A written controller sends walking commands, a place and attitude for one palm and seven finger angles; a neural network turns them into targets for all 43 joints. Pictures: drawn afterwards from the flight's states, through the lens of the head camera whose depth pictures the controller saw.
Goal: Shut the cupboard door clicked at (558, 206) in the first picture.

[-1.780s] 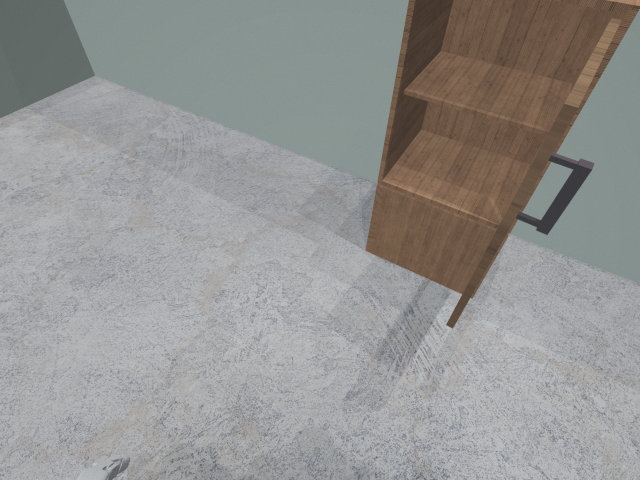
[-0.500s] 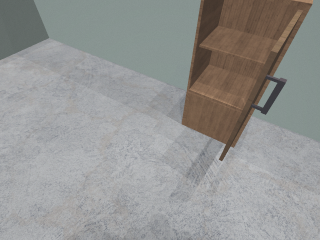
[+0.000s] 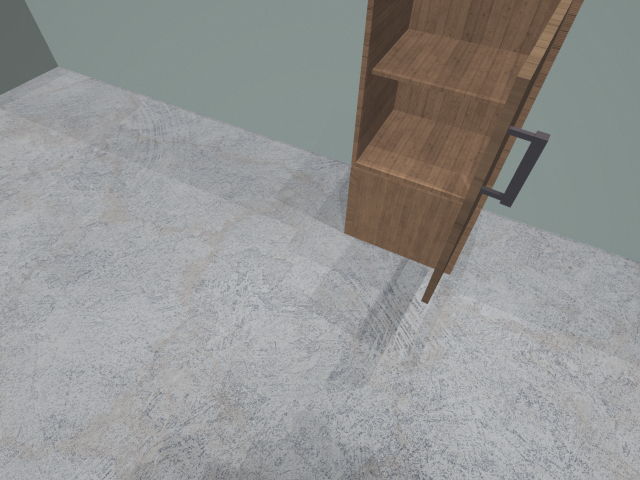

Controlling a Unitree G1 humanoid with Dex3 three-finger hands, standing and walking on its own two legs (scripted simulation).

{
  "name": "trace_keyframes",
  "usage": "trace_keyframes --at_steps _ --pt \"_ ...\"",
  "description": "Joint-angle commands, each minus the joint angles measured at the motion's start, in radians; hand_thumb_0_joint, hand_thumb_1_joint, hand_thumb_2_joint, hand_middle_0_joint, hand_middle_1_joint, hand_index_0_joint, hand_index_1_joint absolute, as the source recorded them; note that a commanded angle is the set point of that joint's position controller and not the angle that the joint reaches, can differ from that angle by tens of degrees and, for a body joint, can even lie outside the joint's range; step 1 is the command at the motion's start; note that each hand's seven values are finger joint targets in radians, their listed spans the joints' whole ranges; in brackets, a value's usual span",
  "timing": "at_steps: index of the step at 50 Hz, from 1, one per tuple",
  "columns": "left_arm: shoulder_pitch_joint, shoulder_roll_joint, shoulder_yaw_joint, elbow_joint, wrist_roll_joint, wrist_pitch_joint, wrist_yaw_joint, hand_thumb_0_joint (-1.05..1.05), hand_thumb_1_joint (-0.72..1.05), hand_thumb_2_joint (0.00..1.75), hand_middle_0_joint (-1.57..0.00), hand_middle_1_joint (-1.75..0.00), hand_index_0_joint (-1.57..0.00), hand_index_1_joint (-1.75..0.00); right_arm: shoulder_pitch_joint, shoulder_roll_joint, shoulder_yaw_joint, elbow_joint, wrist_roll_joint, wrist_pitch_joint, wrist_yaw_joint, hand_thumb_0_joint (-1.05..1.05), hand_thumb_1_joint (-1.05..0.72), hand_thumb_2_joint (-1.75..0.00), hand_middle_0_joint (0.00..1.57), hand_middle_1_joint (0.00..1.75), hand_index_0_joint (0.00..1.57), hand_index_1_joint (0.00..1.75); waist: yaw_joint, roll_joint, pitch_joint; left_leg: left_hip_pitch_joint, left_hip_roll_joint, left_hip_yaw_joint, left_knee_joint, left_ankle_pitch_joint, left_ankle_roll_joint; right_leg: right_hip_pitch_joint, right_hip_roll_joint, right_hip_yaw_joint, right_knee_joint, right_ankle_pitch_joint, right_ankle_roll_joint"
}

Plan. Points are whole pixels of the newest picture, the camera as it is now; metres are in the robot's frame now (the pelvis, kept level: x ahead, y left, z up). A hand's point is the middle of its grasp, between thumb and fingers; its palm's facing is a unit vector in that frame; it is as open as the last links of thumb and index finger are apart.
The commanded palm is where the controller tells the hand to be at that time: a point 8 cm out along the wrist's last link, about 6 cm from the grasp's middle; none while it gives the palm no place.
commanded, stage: walk around to get in front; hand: left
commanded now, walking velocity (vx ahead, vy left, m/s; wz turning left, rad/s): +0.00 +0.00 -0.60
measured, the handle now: (511, 167) +0.61 -0.28 +0.05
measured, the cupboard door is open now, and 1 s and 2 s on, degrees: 85 85 85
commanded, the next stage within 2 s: none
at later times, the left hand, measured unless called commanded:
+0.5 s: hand out of the picture +0.06 +0.16 -0.16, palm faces -0.19 -0.95 -0.25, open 7.4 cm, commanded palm none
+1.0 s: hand (191, 472) +0.15 +0.20 -0.17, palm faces -0.50 -0.84 -0.21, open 7.4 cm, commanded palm none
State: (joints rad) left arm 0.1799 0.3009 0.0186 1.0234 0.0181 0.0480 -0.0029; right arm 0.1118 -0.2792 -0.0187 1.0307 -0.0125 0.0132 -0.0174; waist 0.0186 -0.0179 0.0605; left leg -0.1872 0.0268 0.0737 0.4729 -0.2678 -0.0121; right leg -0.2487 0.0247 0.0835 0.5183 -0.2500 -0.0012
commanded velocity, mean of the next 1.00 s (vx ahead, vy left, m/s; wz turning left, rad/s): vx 0.00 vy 0.00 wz -0.60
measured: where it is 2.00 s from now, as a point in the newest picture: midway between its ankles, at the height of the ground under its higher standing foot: outside the picture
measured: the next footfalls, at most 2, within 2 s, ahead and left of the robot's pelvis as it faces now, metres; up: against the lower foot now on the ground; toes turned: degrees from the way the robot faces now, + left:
left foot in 0.70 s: +0.06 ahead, +0.11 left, +0.00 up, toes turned -24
right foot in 1.20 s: -0.11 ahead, -0.08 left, +0.00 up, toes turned -47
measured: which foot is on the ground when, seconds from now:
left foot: down 0.00-0.16, up 0.18-0.68, down 0.70-1.00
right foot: down 0.00-0.70, up 0.72-1.00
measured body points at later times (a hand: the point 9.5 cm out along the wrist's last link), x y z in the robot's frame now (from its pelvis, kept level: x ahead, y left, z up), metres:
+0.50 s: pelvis -0.02 -0.03 +0.00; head +0.02 -0.05 +0.45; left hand +0.07 +0.21 -0.14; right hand +0.03 -0.31 -0.14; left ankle +0.00 +0.14 -0.67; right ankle +0.00 -0.11 -0.74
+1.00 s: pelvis -0.03 +0.05 +0.01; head +0.01 +0.06 +0.45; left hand +0.18 +0.24 -0.15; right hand -0.11 -0.19 -0.12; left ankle +0.02 +0.13 -0.74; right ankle -0.13 -0.08 -0.65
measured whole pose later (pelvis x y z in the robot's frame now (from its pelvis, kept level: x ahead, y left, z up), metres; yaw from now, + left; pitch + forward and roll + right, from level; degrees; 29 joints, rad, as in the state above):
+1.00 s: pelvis -0.03 +0.05 +0.01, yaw -34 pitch +0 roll -1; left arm 0.22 0.28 0.11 0.91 0.03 0.09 -0.04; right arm 0.25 -0.18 -0.03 0.90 -0.02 0.00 -0.03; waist 0.01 -0.05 0.05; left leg -0.19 0.07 0.18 0.46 -0.26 0.03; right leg -0.50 -0.03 0.04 1.12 -0.36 0.09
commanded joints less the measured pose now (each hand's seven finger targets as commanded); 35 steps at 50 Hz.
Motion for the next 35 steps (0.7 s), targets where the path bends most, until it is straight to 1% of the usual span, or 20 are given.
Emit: trace_keyframes --at_steps 1,2,3,4,6,7,8,9,10,12,13,14,16,19,26,30,32,33,34,35 --pt "0.014 0.102 0.036 -0.106 0.000 -0.005 0.001 0.00 0.90 0.90 -0.20 -0.30 -0.20 -0.30 0.033 -0.192 -0.059 -0.083 -0.001 -0.009 -0.018 0.00 -0.90 -0.90 0.20 0.30 0.20 0.30 -0.020 0.172 -0.070 0.066 0.274 -0.160 -0.102 0.256 0.111 -0.140 -0.022 -0.029 0.227 0.017 0.006" --pt "0.020 0.086 0.040 -0.118 0.001 0.000 -0.001 0.00 0.90 0.90 -0.20 -0.30 -0.20 -0.30 0.027 -0.188 -0.064 -0.090 -0.002 -0.012 -0.017 0.00 -0.90 -0.90 0.20 0.30 0.20 0.30 -0.017 0.213 -0.066 0.062 0.326 -0.173 -0.121 0.328 0.155 -0.166 -0.017 -0.066 0.334 -0.176 0.018" --pt "0.021 0.078 0.046 -0.130 0.001 0.004 -0.002 0.00 0.90 0.90 -0.20 -0.30 -0.20 -0.30 0.024 -0.182 -0.067 -0.104 -0.004 -0.013 -0.017 0.00 -0.90 -0.90 0.20 0.30 0.20 0.30 -0.016 0.212 -0.063 0.038 0.353 -0.169 -0.121 0.373 0.183 -0.163 -0.033 -0.066 0.395 -0.255 0.022" --pt "0.039 0.071 0.051 -0.135 -0.001 0.005 -0.005 0.00 0.90 0.90 -0.20 -0.30 -0.20 -0.30 0.000 -0.178 -0.069 -0.118 -0.005 -0.014 -0.018 0.00 -0.90 -0.90 0.20 0.30 0.20 0.30 -0.001 0.212 -0.059 0.003 0.363 -0.147 -0.102 0.381 0.185 -0.134 -0.060 -0.050 0.392 -0.269 0.016" --pt "0.136 0.064 0.058 -0.123 0.003 -0.002 -0.012 0.00 0.90 0.90 -0.20 -0.30 -0.20 -0.30 -0.061 -0.176 -0.076 -0.142 -0.009 -0.010 -0.016 0.00 -0.90 -0.90 0.20 0.30 0.20 0.30 0.057 0.157 -0.078 -0.057 0.310 -0.048 0.048 0.321 0.111 -0.008 -0.071 -0.080 0.207 -0.132 0.010" --pt "0.195 0.079 0.069 -0.110 0.008 -0.011 -0.012 0.00 0.90 0.90 -0.20 -0.30 -0.20 -0.30 -0.065 -0.160 -0.076 -0.147 -0.006 -0.002 -0.012 0.00 -0.90 -0.90 0.20 0.30 0.20 0.30 0.085 0.057 -0.082 -0.134 0.236 0.025 0.212 0.188 0.046 0.085 -0.073 -0.073 0.040 0.051 0.009" --pt "0.224 0.185 0.086 -0.109 0.020 -0.031 0.002 0.00 0.90 0.90 -0.20 -0.30 -0.20 -0.30 -0.026 -0.078 -0.063 -0.167 0.001 0.008 -0.007 0.00 -0.90 -0.90 0.20 0.30 0.20 0.30 0.083 -0.310 -0.066 -0.318 0.066 0.091 0.494 -0.208 -0.036 0.130 -0.275 0.285 -0.180 0.257 -0.037" --pt "0.227 0.213 0.085 -0.121 0.006 -0.032 0.015 0.00 0.90 0.90 -0.20 -0.30 -0.20 -0.30 -0.043 -0.060 -0.055 -0.199 0.003 0.010 -0.008 0.00 -0.90 -0.90 0.20 0.30 0.20 0.30 0.074 -0.350 -0.055 -0.394 -0.004 -0.030 0.637 -0.350 -0.042 0.077 -0.388 0.505 -0.248 0.431 -0.128" --pt "0.197 0.194 0.085 -0.133 0.002 -0.027 0.021 0.00 0.90 0.90 -0.20 -0.30 -0.20 -0.30 -0.021 -0.076 -0.063 -0.187 0.005 0.014 -0.008 0.00 -0.90 -0.90 0.20 0.30 0.20 0.30 0.050 -0.240 -0.070 -0.382 0.030 -0.105 0.681 -0.285 -0.030 0.084 -0.374 0.414 -0.242 0.285 -0.178" --pt "0.104 0.150 0.085 -0.166 0.001 -0.030 0.021 0.00 0.90 0.90 -0.20 -0.30 -0.20 -0.30 -0.032 -0.078 -0.065 -0.167 0.003 0.008 -0.003 0.00 -0.90 -0.90 0.20 0.30 0.20 0.30 0.022 -0.160 -0.052 -0.389 0.051 -0.112 0.708 -0.172 -0.037 0.041 -0.289 0.384 -0.234 0.158 -0.170" --pt "0.090 0.121 0.078 -0.171 -0.003 -0.034 0.019 0.00 0.90 0.90 -0.20 -0.30 -0.20 -0.30 -0.035 -0.080 -0.066 -0.159 -0.001 0.006 -0.003 0.00 -0.90 -0.90 0.20 0.30 0.20 0.30 0.019 -0.117 -0.043 -0.377 0.055 -0.114 0.701 -0.127 -0.044 0.031 -0.265 0.348 -0.223 0.200 -0.166" --pt "0.094 0.110 0.076 -0.169 -0.003 -0.039 0.018 0.00 0.90 0.90 -0.20 -0.30 -0.20 -0.30 -0.018 -0.067 -0.065 -0.153 -0.002 0.006 -0.003 0.00 -0.90 -0.90 0.20 0.30 0.20 0.30 0.009 -0.089 -0.070 -0.371 0.051 -0.112 0.685 -0.100 -0.049 0.056 -0.245 0.318 -0.208 0.244 -0.161" --pt "0.116 0.105 0.079 -0.163 -0.002 -0.043 0.020 0.00 0.90 0.90 -0.20 -0.30 -0.20 -0.30 0.000 -0.053 -0.063 -0.145 -0.001 0.006 -0.005 0.00 -0.90 -0.90 0.20 0.30 0.20 0.30 0.009 -0.054 -0.116 -0.362 0.043 -0.104 0.645 -0.083 -0.057 0.111 -0.225 0.289 -0.179 0.319 -0.159" --pt "0.144 0.105 0.083 -0.155 -0.002 -0.041 0.019 0.00 0.90 0.90 -0.20 -0.30 -0.20 -0.30 -0.005 -0.039 -0.061 -0.151 -0.002 0.009 -0.009 0.00 -0.90 -0.90 0.20 0.30 0.20 0.30 0.018 -0.068 -0.141 -0.377 0.032 -0.104 0.609 -0.080 -0.064 0.155 -0.210 0.291 -0.172 0.326 -0.162" --pt "0.160 0.110 0.093 -0.154 0.009 -0.030 0.019 0.00 0.90 0.90 -0.20 -0.30 -0.20 -0.30 -0.058 -0.037 -0.058 -0.192 0.005 0.002 -0.016 0.00 -0.90 -0.90 0.20 0.30 0.20 0.30 0.043 -0.121 -0.128 -0.323 0.009 -0.110 0.426 -0.147 -0.060 0.129 -0.205 0.391 -0.172 0.316 -0.192" --pt "0.103 0.133 0.100 -0.178 0.011 -0.019 0.017 0.00 0.90 0.90 -0.20 -0.30 -0.20 -0.30 -0.009 -0.034 -0.057 -0.196 0.015 -0.007 -0.020 0.00 -0.90 -0.90 0.20 0.30 0.20 0.30 0.024 -0.132 -0.140 -0.193 -0.024 -0.108 0.243 -0.166 -0.036 0.063 -0.179 0.431 -0.160 0.329 -0.179" --pt "0.063 0.138 0.100 -0.190 0.008 -0.015 0.016 0.00 0.90 0.90 -0.20 -0.30 -0.20 -0.30 0.068 -0.034 -0.056 -0.183 0.018 -0.014 -0.024 0.00 -0.90 -0.90 0.20 0.30 0.20 0.30 -0.013 -0.133 -0.163 -0.068 -0.036 -0.095 0.094 -0.089 -0.026 -0.003 -0.158 0.428 -0.131 0.299 -0.142" --pt "0.038 0.128 0.098 -0.197 0.004 -0.012 0.015 0.00 0.90 0.90 -0.20 -0.30 -0.20 -0.30 0.115 -0.043 -0.058 -0.169 0.018 -0.021 -0.028 0.00 -0.90 -0.90 0.20 0.30 0.20 0.30 -0.036 -0.124 -0.171 0.059 -0.028 -0.092 -0.027 -0.018 -0.015 -0.085 -0.119 0.403 -0.099 0.237 -0.102" --pt "0.023 0.089 0.092 -0.212 -0.002 -0.011 0.011 0.00 0.90 0.90 -0.20 -0.30 -0.20 -0.30 0.165 -0.087 -0.066 -0.162 0.015 -0.032 -0.035 0.00 -0.90 -0.90 0.20 0.30 0.20 0.30 -0.066 -0.023 -0.180 0.204 0.082 -0.197 -0.148 -0.026 0.022 -0.230 -0.030 0.317 0.006 0.097 -0.050" --pt "0.038 0.031 0.080 -0.232 -0.009 -0.011 -0.002 0.00 0.90 0.90 -0.20 -0.30 -0.20 -0.30 0.142 -0.184 -0.082 -0.182 0.002 -0.033 -0.033 0.00 -0.90 -0.90 0.20 0.30 0.20 0.30 -0.052 0.287 -0.149 0.262 0.346 -0.466 -0.257 -0.012 0.087 -0.425 0.109 0.114 0.241 -0.232 0.013"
